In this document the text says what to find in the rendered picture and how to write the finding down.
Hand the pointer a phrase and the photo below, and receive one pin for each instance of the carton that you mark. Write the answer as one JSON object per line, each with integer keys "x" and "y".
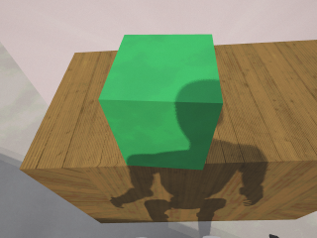
{"x": 162, "y": 99}

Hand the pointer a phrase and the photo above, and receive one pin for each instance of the pedestal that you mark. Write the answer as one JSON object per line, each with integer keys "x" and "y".
{"x": 262, "y": 160}

